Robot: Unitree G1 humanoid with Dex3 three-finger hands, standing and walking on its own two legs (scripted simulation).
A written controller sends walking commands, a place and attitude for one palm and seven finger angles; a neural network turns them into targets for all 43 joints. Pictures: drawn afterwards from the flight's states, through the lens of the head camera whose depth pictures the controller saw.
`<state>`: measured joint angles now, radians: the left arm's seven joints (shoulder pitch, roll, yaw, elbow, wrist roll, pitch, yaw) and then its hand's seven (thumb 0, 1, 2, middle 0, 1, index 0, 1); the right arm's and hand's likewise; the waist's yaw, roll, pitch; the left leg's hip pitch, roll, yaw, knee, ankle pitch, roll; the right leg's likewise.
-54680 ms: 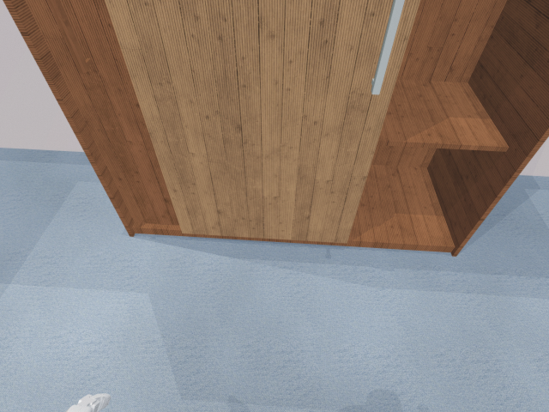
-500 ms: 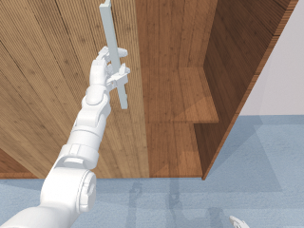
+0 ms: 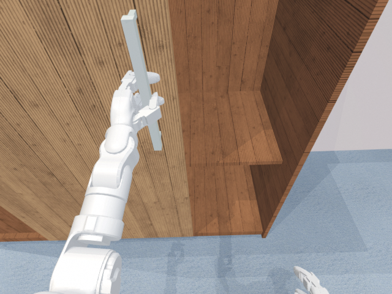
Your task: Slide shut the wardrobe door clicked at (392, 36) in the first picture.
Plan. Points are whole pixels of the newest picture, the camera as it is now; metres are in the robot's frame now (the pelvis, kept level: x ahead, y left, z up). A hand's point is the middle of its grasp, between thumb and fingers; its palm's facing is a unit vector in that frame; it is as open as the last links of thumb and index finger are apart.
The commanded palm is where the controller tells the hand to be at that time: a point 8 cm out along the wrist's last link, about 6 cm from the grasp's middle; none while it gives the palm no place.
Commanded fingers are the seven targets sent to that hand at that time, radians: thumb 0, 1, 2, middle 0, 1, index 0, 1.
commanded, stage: tug the door sideways, standing still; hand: left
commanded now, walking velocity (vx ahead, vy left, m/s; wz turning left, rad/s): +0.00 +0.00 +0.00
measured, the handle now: (147, 93) +0.48 +0.12 +0.18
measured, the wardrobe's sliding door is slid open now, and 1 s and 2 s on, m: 0.35 0.35 0.34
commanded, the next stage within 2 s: step sideways, sliding the door along in 0.90 s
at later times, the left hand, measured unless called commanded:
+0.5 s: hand (158, 108) +0.42 +0.09 +0.18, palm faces +0.11 -0.99 -0.03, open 5.7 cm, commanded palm +0.39 +0.09 +0.17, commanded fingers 0.00 0.90 0.90 -0.45 -1.40 -0.45 -1.40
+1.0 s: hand (159, 109) +0.42 +0.09 +0.18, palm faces +0.13 -0.99 -0.05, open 5.8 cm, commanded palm +0.40 +0.12 +0.17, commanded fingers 0.00 0.90 0.90 -0.45 -1.40 -0.45 -1.40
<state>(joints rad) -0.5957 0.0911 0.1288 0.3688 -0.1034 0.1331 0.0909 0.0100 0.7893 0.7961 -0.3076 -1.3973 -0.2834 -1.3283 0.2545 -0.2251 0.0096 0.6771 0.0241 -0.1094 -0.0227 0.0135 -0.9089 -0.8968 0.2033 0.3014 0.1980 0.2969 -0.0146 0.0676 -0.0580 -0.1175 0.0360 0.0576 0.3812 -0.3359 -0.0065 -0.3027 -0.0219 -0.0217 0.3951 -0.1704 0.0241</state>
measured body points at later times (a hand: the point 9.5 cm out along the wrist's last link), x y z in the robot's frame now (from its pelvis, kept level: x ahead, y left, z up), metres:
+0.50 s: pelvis -0.01 +0.01 +0.00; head +0.01 -0.01 +0.45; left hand +0.41 +0.15 +0.18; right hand +0.12 -0.20 -0.13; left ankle -0.10 +0.11 -0.74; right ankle +0.01 -0.14 -0.74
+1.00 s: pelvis -0.02 +0.00 +0.00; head +0.01 -0.02 +0.44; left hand +0.41 +0.14 +0.18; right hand +0.10 -0.23 -0.13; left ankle -0.10 +0.11 -0.74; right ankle +0.01 -0.14 -0.74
